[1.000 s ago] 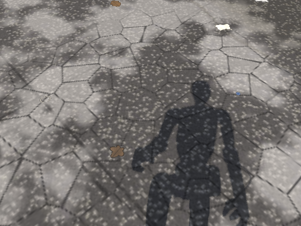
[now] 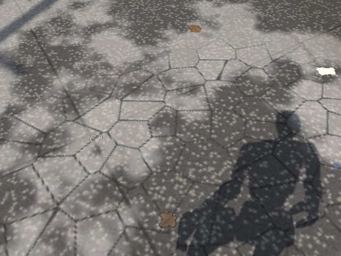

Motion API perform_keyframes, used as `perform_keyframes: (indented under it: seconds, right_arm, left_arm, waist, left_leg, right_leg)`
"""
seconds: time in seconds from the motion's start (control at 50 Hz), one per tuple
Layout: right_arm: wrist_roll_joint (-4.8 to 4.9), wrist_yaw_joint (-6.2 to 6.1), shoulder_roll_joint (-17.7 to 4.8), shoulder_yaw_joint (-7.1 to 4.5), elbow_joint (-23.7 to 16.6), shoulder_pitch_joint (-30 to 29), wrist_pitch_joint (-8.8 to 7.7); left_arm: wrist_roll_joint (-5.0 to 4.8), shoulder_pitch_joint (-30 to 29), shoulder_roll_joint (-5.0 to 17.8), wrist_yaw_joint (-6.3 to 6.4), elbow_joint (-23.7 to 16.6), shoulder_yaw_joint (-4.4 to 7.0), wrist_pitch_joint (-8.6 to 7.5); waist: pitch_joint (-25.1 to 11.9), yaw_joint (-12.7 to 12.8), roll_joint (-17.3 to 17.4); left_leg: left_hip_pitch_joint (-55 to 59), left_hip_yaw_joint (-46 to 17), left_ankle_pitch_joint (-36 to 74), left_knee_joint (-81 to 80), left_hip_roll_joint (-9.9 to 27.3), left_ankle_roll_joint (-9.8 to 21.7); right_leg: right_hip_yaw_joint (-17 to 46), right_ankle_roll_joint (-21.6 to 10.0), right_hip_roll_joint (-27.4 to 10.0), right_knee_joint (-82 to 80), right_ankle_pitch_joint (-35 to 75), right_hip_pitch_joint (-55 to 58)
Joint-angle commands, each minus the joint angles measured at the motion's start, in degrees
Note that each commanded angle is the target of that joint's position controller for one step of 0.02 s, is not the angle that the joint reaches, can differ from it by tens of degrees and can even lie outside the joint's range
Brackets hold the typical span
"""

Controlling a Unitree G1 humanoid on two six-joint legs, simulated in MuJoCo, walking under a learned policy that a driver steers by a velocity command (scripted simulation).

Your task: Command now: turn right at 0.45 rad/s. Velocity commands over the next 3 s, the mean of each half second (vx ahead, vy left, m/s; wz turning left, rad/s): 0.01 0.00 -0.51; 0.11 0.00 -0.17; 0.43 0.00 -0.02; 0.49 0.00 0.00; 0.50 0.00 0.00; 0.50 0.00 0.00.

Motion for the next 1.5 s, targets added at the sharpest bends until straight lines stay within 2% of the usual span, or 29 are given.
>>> perform_keyframes:
  seconds: [0.02, 0.04, 0.06, 0.1, 0.14, 0.2, 0.36, 0.52, 0.54, 0.56, 0.58, 0.64, 0.74, 0.82, 0.88, 0.92, 0.94, 0.96, 0.98, 1.02, 1.08, 1.22, 1.3, 1.32, 1.34, 1.36, 1.4, 1.46, 1.5]
  right_arm:
    - [0.08, 0.31, -7.4, -2.31, -2.1, 0.7, 0.57]
    - [0.46, 0.76, -2.9, -1.41, -3.9, 2.0, 0.96]
    - [0.25, 0.20, -4.1, -1.35, -6.5, -4.9, 1.12]
    - [0.93, 0.78, -4.5, -1.43, -5.6, -3.0, 0.71]
    - [-0.53, 1.35, -6.3, -2.06, -3.8, 0.4, 0.04]
    - [-0.05, 1.55, -5.6, -2.02, -4.3, 0.9, -0.02]
    - [0.79, 0.87, -6.1, -1.22, -7.9, -2.2, -0.02]
    - [1.13, 0.32, -5.7, -0.41, -8.0, 6.2, -1.40]
    - [0.32, -0.06, -7.9, -0.75, -8.3, 6.2, -1.86]
    - [-0.47, -0.27, -11.2, -0.77, -9.7, 4.5, -2.05]
    - [-0.31, 0.33, -14.4, -1.38, -10.1, 3.2, -1.67]
    - [0.25, 1.29, -7.6, 0.38, -10.9, -2.6, -2.07]
    - [0.45, 1.03, -7.7, 0.74, -8.0, 2.4, -2.58]
    - [-0.44, 2.11, -11.6, -0.96, -4.8, 8.4, -1.02]
    - [0.35, 2.56, -11.1, -1.57, -4.2, 6.8, -0.25]
    - [0.63, 2.61, -7.7, -0.96, -5.6, 2.6, -1.13]
    - [1.22, 3.03, -3.7, 0.20, -8.5, -2.3, -2.10]
    - [-0.01, 2.92, -7.0, -0.41, -10.4, -6.9, -2.62]
    - [-0.05, 3.26, -8.4, -0.96, -9.8, -5.7, -3.08]
    - [-0.26, 4.48, -8.7, -1.23, -7.3, -0.8, -3.76]
    - [-0.98, 5.54, -7.1, -0.93, -7.3, -1.7, -3.68]
    - [-0.45, 5.99, -5.2, 0.36, -11.9, -10.7, -3.31]
    - [-0.32, 4.26, -7.8, -1.17, -7.9, 3.6, -3.91]
    - [-0.86, 3.49, -9.7, -2.09, -4.6, 13.3, -4.51]
    - [-2.26, 2.75, -15.6, -3.47, -3.5, 21.7, -5.02]
    - [-1.41, 3.34, -18.4, -3.68, -2.5, 23.0, -4.91]
    - [0.33, 3.72, -10.9, -2.02, -4.1, 9.9, -5.05]
    - [0.24, 3.85, -5.7, -0.27, -2.9, 6.8, -6.40]
    - [0.44, 3.83, -5.7, -0.17, -1.3, 9.9, -7.36]
  left_arm:
    - [0.56, 7.6, 5.2, -0.56, -1.8, 1.13, -1.09]
    - [0.83, 6.1, 12.2, -0.08, -4.2, 2.54, -1.44]
    - [1.04, 7.0, 15.2, 0.80, -3.8, 3.33, -1.46]
    - [0.19, 0.9, 11.6, 1.71, -4.8, 2.55, -1.80]
    - [-0.27, -2.8, 10.5, 1.33, -6.9, 2.30, -2.00]
    - [-0.80, 0.9, 9.7, 0.73, -6.8, 2.28, -2.61]
    - [-0.17, 3.6, 12.9, 0.85, -7.8, 3.28, -1.92]
    - [-0.58, -5.1, 12.7, 0.13, -9.9, 2.84, -1.00]
    - [-0.74, -4.3, 10.8, 0.29, -10.1, 2.18, -1.08]
    - [-0.28, 0.2, 6.0, 0.38, -10.0, 0.91, -1.30]
    - [-0.05, -0.6, 10.5, 0.92, -9.9, 2.12, -0.92]
    - [-0.11, 0.0, 10.9, 0.26, -7.1, 2.31, -0.52]
    - [-0.37, -2.4, 8.1, -0.21, -5.4, 0.68, -0.13]
    - [0.41, -5.3, 8.8, -0.14, -5.0, -0.11, -0.83]
    - [0.27, -1.0, 6.7, -0.07, -2.4, -0.86, -2.50]
    - [0.84, 6.6, 8.8, 0.72, 0.4, -0.51, -3.95]
    - [0.93, 11.7, 13.9, 1.15, 1.3, 0.62, -4.45]
    - [0.93, 12.0, 15.6, 0.88, 2.6, 1.37, -4.85]
    - [0.75, 8.5, 12.8, 0.73, 2.0, 0.62, -5.42]
    - [0.16, 4.7, 10.6, 0.49, 1.2, 0.05, -6.42]
    - [0.02, 7.2, 9.1, 0.19, 2.8, -0.46, -7.67]
    - [0.10, 11.2, 10.8, 0.10, 5.7, -0.50, -8.29]
    - [0.08, 8.8, 12.8, 0.32, 6.1, -0.21, -7.99]
    - [0.06, 8.8, 12.2, 0.26, 6.0, -0.43, -7.93]
    - [-0.79, 11.3, 7.1, -0.13, 3.9, -1.80, -7.94]
    - [-0.94, 13.9, 5.2, -0.39, 3.6, -1.79, -8.10]
    - [0.03, 5.8, 9.5, -0.89, 2.0, -0.46, -8.12]
    - [1.02, 6.2, 6.1, -1.77, 2.8, -1.10, -6.94]
    - [1.07, 5.0, 5.3, -2.29, 2.4, -1.15, -6.12]
  waist:
    - [-1.7, 1.9, -2.6]
    - [0.1, 0.7, -17.6]
    - [5.0, 2.7, -14.9]
    - [4.9, -1.9, -6.8]
    - [1.0, -2.7, -6.8]
    - [-3.3, -1.5, -5.0]
    - [-3.6, 1.7, -7.6]
    - [-5.4, -3.2, -6.9]
    - [-5.0, -2.5, -2.3]
    - [-6.3, 0.4, 10.3]
    - [-4.3, -0.7, 12.4]
    - [-0.1, 2.0, 5.9]
    - [-3.0, -0.9, 7.5]
    - [-0.4, -4.1, 11.1]
    - [2.2, -0.7, 7.1]
    - [1.7, 3.5, 0.3]
    - [0.4, 6.0, -11.7]
    - [7.9, 6.9, -10.7]
    - [10.4, 3.9, -6.4]
    - [7.9, 0.8, -7.1]
    - [5.4, 0.8, -6.6]
    - [7.0, 2.2, -7.4]
    - [-0.5, -5.4, -5.8]
    - [-6.2, -9.1, -3.6]
    - [-14.2, -10.4, 6.0]
    - [-18.3, -8.2, 14.1]
    - [-2.6, -3.4, 3.4]
    - [0.3, 0.5, 3.8]
    - [0.5, 0.9, 3.5]
  left_leg:
    - [-4.8, -8.0, -13.0, -0.9, 11.5, -0.2]
    - [-16.8, -2.0, -23.1, 14.4, 1.4, -5.3]
    - [-16.9, -10.2, -23.8, 23.2, -2.5, -5.6]
    - [-14.5, -14.6, -13.5, 28.9, -1.4, -5.1]
    - [-15.5, -14.4, -9.4, 32.0, -2.4, -4.8]
    - [-16.6, -15.2, -9.6, 33.4, -2.3, -5.8]
    - [-13.9, -16.5, -14.1, 20.4, -3.1, -6.5]
    - [8.9, -14.9, -4.3, -5.6, -4.9, -3.2]
    - [13.4, -20.8, -2.6, -12.4, 0.6, -2.0]
    - [18.0, -35.9, 2.2, -16.6, 15.2, 0.8]
    - [9.5, -41.9, 8.1, -15.4, 19.7, 8.5]
    - [5.1, -29.6, 8.6, -14.6, 10.8, 7.1]
    - [13.7, -24.1, 18.2, -11.2, 8.0, 6.9]
    - [13.0, -30.1, -17.2, -17.0, 8.3, 8.1]
    - [5.9, -29.5, -23.4, -16.4, 7.3, 6.9]
    - [-9.3, -24.4, -23.9, -6.4, 3.1, 3.3]
    - [-20.1, -14.1, -21.0, 8.4, -4.7, 0.3]
    - [-26.1, -12.8, -19.3, 15.6, -4.0, 0.1]
    - [-26.4, -15.2, -15.4, 19.9, -1.3, 0.2]
    - [-24.5, -15.0, -10.6, 22.7, 0.2, -0.7]
    - [-23.6, -12.4, -5.4, 25.4, 0.6, -2.4]
    - [-14.6, -8.9, 0.5, 10.3, -0.3, -1.6]
    - [6.0, -6.8, -1.4, 3.0, -5.5, 2.5]
    - [19.4, -8.3, -1.9, 1.2, -4.4, 3.6]
    - [34.4, -29.1, -17.7, -3.0, 11.9, 7.3]
    - [36.5, -55.5, -22.1, -14.9, 21.9, 11.8]
    - [19.4, -42.7, -22.1, -16.9, 17.4, 9.7]
    - [8.7, -27.7, -5.1, -20.0, 10.5, 7.0]
    - [8.3, -24.4, 1.5, -21.1, 9.8, 7.8]
  right_leg:
    - [7.2, -3.9, -2.4, -19.3, 6.0, 7.6]
    - [31.9, -8.6, -18.3, -28.7, 4.0, 7.8]
    - [35.0, -13.1, -21.0, -30.6, 12.6, -2.1]
    - [23.6, -10.5, -12.9, -27.2, 14.1, -3.2]
    - [19.8, -9.5, -9.1, -24.5, 24.2, 3.1]
    - [19.8, -10.6, -8.9, -21.5, 34.6, 10.4]
    - [26.7, -12.4, -9.2, -19.3, 34.5, 13.0]
    - [28.5, -5.8, -4.4, -14.4, 32.4, 2.3]
    - [26.2, -2.6, -1.2, -11.0, 22.1, -2.3]
    - [17.6, 0.2, 6.2, -0.7, 1.3, -7.7]
    - [12.1, 0.9, 10.9, 7.1, -10.7, -9.7]
    - [13.7, 2.3, 7.5, 16.9, -2.0, -7.1]
    - [10.0, 5.2, 5.7, 6.1, -1.0, -5.0]
    - [3.4, 3.1, 5.5, -4.4, -4.5, -2.6]
    - [1.0, -0.8, 5.3, -18.7, 4.0, 7.7]
    - [10.0, -4.6, -1.1, -25.7, 1.4, 23.8]
    - [28.5, -9.1, -13.0, -32.1, -14.7, 28.6]
    - [37.3, -13.1, -19.9, -36.6, -17.1, 21.9]
    - [34.7, -13.4, -18.5, -36.5, -14.8, 19.8]
    - [26.1, -10.5, -13.2, -36.7, -5.4, 20.8]
    - [18.0, -9.9, -10.1, -35.4, 10.3, 20.1]
    - [11.5, -8.5, -10.4, -33.4, 30.4, 15.2]
    - [7.2, -5.3, -9.8, -14.9, 57.4, 15.4]
    - [5.1, -4.2, -7.0, -2.1, 53.3, 9.1]
    - [2.5, -2.3, -1.9, 18.1, 30.1, -5.5]
    - [6.7, -1.9, 7.1, 31.3, -6.3, -16.3]
    - [8.9, -3.9, -0.3, 33.5, 4.4, -19.9]
    - [6.9, -2.9, -4.0, 26.5, 9.4, -13.1]
    - [5.6, -2.0, -4.2, 24.9, 10.7, -13.8]
Next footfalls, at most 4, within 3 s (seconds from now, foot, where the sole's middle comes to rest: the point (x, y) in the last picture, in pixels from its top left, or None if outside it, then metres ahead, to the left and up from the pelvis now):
0.02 right None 0.01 -0.10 -0.77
0.54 left None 0.06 0.09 -0.77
0.92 right None -0.05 -0.08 -0.77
1.32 left None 0.33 0.03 -0.77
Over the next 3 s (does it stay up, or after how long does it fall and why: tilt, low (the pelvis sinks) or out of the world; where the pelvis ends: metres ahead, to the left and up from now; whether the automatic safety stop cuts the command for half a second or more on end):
stays up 1.04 -0.31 -0.01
